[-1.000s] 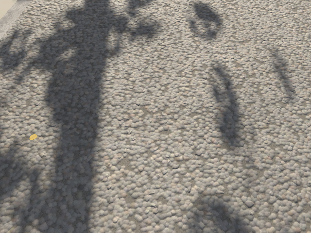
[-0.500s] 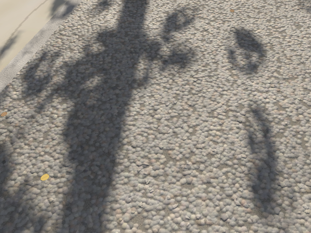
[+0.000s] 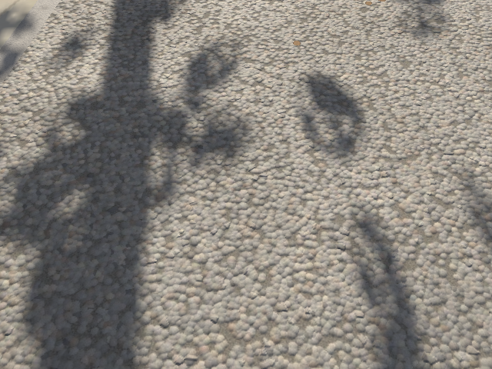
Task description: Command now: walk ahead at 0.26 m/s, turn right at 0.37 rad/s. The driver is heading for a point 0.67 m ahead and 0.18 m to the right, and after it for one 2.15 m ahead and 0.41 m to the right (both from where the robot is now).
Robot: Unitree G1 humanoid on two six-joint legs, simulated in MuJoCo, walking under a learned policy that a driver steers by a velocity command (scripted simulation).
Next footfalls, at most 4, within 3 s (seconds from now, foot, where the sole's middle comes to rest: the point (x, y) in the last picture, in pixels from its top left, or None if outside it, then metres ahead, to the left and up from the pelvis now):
0.14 right None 0.24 -0.12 -0.78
0.60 left None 0.27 0.10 -0.78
0.94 right None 0.14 -0.13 -0.78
1.90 right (345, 345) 0.54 -0.28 -0.78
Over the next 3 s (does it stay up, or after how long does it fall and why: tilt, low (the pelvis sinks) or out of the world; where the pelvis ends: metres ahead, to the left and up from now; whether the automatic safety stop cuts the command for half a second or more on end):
stays up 1.05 -0.31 -0.02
